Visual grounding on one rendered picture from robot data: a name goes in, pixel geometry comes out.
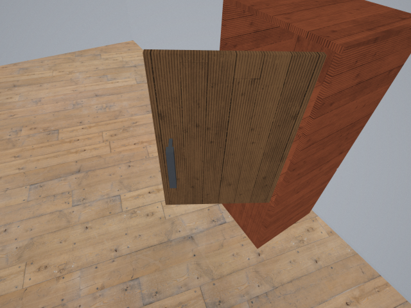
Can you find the cupboard door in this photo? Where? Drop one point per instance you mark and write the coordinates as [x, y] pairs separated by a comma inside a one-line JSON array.
[[232, 115]]

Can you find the handle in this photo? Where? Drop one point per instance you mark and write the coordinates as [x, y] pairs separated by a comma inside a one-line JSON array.
[[170, 158]]

